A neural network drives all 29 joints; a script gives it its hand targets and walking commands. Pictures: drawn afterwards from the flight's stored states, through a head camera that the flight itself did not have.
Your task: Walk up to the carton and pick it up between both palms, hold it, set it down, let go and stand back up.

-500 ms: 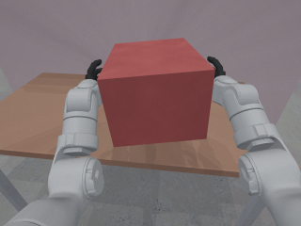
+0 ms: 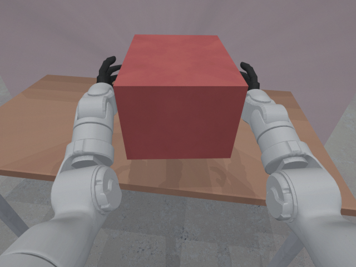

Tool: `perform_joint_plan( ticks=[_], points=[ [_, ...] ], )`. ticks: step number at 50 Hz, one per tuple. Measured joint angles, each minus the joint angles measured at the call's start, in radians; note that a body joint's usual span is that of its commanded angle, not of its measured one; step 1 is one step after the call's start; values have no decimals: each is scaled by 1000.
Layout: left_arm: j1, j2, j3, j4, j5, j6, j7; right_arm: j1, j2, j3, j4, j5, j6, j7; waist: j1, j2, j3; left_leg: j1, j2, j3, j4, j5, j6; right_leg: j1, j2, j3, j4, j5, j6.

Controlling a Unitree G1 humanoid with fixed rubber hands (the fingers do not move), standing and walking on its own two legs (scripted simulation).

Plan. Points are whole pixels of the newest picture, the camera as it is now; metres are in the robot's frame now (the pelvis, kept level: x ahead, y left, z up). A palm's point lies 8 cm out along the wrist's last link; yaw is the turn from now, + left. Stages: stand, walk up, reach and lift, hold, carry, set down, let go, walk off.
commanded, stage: set down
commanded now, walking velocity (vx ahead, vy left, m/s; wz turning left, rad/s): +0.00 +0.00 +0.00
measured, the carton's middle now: (177, 89) +0.46 +0.01 +0.23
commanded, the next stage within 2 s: none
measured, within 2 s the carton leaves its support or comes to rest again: neither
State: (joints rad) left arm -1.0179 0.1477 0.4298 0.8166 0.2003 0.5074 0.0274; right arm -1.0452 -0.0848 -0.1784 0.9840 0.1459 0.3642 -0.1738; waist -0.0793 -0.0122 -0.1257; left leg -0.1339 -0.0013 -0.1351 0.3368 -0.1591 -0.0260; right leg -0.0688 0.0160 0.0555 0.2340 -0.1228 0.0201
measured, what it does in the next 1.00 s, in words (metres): stands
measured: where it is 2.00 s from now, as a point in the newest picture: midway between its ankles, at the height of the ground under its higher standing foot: outside the picture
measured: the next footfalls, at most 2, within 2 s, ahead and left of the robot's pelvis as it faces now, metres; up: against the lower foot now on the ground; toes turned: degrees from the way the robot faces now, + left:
none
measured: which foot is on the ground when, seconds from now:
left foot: down 0.00-1.00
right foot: down 0.00-1.00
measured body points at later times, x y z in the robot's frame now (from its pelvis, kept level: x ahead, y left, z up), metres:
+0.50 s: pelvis +0.02 +0.00 +0.00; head -0.01 +0.02 +0.45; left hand +0.45 +0.16 +0.20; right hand +0.43 -0.16 +0.18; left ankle +0.02 +0.13 -0.75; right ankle +0.01 -0.14 -0.75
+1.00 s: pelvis +0.01 +0.00 +0.00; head -0.01 +0.02 +0.45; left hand +0.46 +0.16 +0.17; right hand +0.43 -0.16 +0.16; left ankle +0.02 +0.13 -0.75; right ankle +0.01 -0.13 -0.75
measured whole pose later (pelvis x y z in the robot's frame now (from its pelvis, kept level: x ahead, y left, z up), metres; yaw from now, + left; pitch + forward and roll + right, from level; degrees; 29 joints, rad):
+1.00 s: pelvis +0.01 +0.00 +0.00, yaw +0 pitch +2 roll -2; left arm -0.95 0.15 0.28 0.99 0.06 0.27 0.09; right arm -0.88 -0.06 -0.21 0.96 0.08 0.20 -0.15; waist -0.06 -0.01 -0.12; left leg -0.22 0.01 -0.11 0.38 -0.19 -0.02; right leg -0.15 0.02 0.04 0.26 -0.14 0.02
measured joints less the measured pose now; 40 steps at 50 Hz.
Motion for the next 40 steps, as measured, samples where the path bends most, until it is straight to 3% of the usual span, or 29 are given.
perform_joint_plan(
  ticks=[4, 8, 13, 19, 31, 40],
  points=[
    [54, -1, -42, -13, -20, -46, 3, 68, 11, 34, -3, 8, -76, 0, -1, -13, 30, 17, 5, -2, 3, -12, -2, 27, 4, -6, -15, -3, -3],
    [117, -5, -113, -60, -75, -63, 29, 155, 4, 98, -57, 64, -118, -12, -1, -17, 41, -5, 10, -8, 34, -33, -5, 22, 11, -16, -17, -10, -5],
    [175, -10, -184, -131, -132, -68, 62, 236, -17, 155, -150, 119, -131, -33, -4, -7, 37, -52, 13, -12, 74, -55, -4, -8, 15, -29, -5, -21, -5],
    [185, -21, -195, -172, -143, -59, 75, 258, -35, 167, -212, 133, -112, -39, -2, 13, 28, -75, 11, -10, 92, -67, 1, -27, 13, -33, 7, -31, 0],
    [112, -27, -114, -42, -78, -94, 46, 171, -13, 85, -101, 46, -103, -5, -3, 5, 38, -13, 5, 6, 53, -56, 6, 17, 2, -25, 2, -35, 2],
    [108, -15, -117, 57, -85, -161, 48, 154, 18, 1, -39, -23, -128, 13, 1, -3, 38, -25, 8, 22, 44, -46, 4, -6, 2, -16, 8, -28, 2]
  ],
)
